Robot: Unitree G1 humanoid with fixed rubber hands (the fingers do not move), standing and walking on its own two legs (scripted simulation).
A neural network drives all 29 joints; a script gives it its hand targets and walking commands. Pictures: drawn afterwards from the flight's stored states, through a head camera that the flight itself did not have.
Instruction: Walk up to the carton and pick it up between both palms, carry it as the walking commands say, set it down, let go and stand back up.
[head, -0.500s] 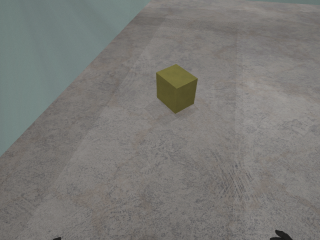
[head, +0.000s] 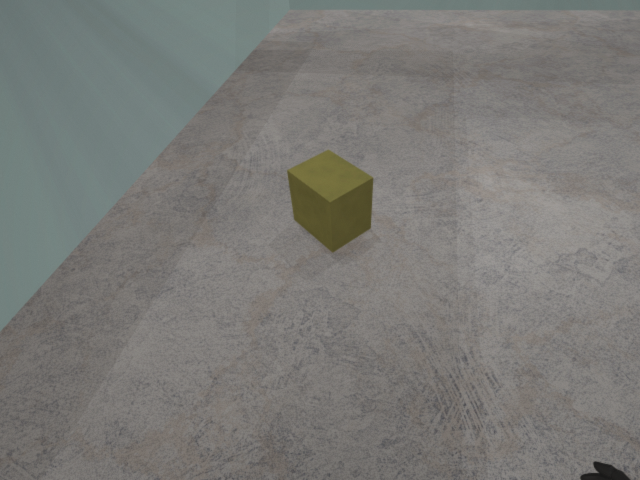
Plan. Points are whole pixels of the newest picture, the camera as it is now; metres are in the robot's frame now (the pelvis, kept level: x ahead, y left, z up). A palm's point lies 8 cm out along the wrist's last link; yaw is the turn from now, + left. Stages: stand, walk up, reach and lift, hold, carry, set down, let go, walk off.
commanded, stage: walk up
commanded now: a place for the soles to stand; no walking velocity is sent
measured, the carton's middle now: (330, 200) +1.36 +0.02 -0.62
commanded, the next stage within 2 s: none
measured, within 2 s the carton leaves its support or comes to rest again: neither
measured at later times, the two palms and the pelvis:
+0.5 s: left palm (133, 344) +0.36 +0.34 -0.07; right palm (596, 402) +0.24 -0.33 -0.06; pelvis +0.22 +0.02 +0.00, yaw -4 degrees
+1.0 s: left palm (148, 282) +0.50 +0.37 -0.09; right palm (507, 242) +0.54 -0.32 -0.06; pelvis +0.43 +0.03 -0.01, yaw -3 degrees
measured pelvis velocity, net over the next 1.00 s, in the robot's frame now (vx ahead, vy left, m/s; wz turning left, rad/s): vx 0.43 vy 0.03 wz -0.06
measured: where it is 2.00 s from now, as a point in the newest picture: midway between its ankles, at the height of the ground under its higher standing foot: (339, 326)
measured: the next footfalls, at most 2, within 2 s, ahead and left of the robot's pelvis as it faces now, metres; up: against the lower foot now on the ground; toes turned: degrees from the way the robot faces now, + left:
left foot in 0.22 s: +0.25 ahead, +0.14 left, +0.00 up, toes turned +3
right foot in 0.58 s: +0.40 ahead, -0.13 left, +0.00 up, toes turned -8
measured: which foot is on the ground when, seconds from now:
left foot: up 0.00-0.20, down 0.22-0.58, up 0.60-0.90, down 0.92-1.00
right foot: down 0.00-0.24, up 0.26-0.56, down 0.58-0.92, up 0.94-1.00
